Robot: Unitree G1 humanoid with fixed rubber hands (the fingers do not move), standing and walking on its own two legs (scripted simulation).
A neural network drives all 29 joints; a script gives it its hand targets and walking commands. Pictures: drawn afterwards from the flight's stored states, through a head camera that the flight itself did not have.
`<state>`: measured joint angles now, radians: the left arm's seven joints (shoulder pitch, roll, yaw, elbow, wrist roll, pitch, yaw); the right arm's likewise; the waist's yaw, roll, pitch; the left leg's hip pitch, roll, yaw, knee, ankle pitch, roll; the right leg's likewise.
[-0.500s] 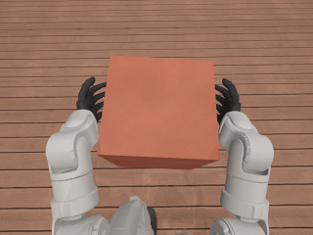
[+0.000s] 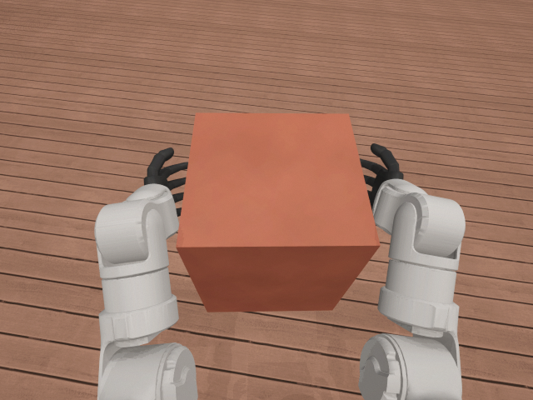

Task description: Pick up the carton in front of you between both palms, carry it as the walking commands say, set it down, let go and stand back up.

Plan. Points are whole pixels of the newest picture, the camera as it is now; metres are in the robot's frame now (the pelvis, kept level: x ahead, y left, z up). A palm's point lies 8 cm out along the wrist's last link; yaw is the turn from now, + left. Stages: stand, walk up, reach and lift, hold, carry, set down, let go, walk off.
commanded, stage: carry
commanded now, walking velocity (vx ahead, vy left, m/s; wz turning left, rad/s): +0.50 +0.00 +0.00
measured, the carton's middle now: (271, 222) +0.36 +0.03 +0.10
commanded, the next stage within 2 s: none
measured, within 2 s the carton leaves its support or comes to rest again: neither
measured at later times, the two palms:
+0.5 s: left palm (206, 140) +0.58 +0.17 +0.08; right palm (354, 156) +0.56 -0.13 +0.08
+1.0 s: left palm (213, 66) +0.90 +0.21 +0.09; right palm (324, 71) +0.90 -0.09 +0.09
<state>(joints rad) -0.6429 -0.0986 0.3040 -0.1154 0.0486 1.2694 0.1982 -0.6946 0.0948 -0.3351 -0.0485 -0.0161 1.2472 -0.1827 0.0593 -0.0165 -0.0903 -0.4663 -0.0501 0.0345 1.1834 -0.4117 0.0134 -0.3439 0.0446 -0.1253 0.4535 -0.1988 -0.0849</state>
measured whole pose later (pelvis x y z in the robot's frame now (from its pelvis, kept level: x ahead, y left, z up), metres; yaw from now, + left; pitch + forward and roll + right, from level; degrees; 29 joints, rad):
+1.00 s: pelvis +0.67 +0.06 -0.02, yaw +0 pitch +2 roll +1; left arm 0.00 -0.12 0.06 -0.52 0.03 1.23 0.14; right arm 0.01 0.13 -0.04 -0.52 -0.04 1.20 -0.14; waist 0.01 -0.04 -0.15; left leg -0.48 0.04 0.24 0.55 -0.08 0.07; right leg -0.01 -0.13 -0.16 0.62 -0.50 0.04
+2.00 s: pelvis +1.31 +0.06 -0.02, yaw -1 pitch +2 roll +1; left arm 0.03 -0.13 0.06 -0.57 0.04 1.22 0.13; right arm 0.02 0.13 -0.03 -0.54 -0.04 1.19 -0.13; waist -0.01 -0.04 -0.08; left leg -0.47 0.03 0.24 0.56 -0.13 0.09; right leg -0.05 -0.11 -0.13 0.80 -0.47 0.03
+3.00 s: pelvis +1.73 +0.04 +0.00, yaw +1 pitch +3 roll +0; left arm -0.06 -0.13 0.07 -0.23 0.14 1.06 0.07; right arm -0.06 0.13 -0.07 -0.23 -0.14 1.04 -0.06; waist 0.00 0.00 -0.12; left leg -0.21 0.06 0.13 0.52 -0.36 -0.01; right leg -0.28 -0.05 -0.21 0.54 -0.30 -0.03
